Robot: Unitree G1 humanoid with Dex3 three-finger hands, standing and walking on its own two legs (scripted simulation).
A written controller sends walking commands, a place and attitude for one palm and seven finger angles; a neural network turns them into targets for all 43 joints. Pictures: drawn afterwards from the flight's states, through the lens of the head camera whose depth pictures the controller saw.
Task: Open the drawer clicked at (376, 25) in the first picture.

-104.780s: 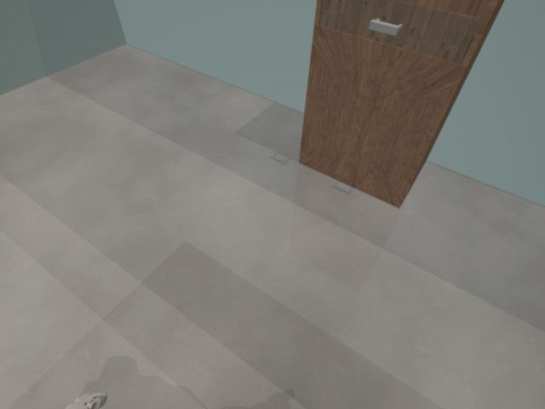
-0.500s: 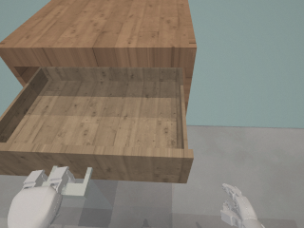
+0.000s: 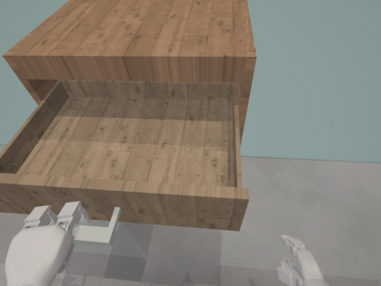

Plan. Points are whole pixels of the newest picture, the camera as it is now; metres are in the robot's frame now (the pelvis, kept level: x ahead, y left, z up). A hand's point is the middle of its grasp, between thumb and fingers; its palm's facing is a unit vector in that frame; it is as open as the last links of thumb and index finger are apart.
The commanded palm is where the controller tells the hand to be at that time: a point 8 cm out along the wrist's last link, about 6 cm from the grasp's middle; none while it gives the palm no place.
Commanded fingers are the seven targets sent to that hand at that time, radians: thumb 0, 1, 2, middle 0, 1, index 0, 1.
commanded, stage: open the thumb to release the handle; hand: left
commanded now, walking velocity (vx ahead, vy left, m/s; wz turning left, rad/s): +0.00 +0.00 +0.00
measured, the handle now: (90, 222) +0.20 +0.22 +0.07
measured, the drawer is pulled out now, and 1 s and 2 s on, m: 0.30 0.29 0.29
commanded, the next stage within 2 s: lift the hand off the handle in 0.32 s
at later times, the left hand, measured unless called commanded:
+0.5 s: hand (64, 256) +0.15 +0.25 +0.05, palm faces +0.03 -0.09 -1.00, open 13.6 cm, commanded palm +0.13 +0.24 +0.10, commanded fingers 0.00 -0.50 0.30 -0.30 -1.20 -0.30 -1.20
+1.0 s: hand (59, 240) +0.17 +0.25 +0.08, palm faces +0.08 -0.08 -0.99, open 13.4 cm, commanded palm +0.13 +0.24 +0.14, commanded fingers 0.00 -0.50 0.30 -0.30 -1.20 -0.30 -1.20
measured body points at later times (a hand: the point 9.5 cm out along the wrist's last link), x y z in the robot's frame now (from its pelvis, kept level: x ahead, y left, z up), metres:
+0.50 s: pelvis -0.01 +0.00 +0.01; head +0.01 -0.02 +0.45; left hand +0.14 +0.25 +0.10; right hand +0.21 -0.21 -0.09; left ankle -0.03 +0.13 -0.71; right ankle +0.00 -0.12 -0.71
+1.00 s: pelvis -0.01 +0.00 +0.01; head +0.00 -0.03 +0.46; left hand +0.16 +0.25 +0.14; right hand +0.21 -0.20 -0.08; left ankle -0.03 +0.13 -0.71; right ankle +0.00 -0.12 -0.71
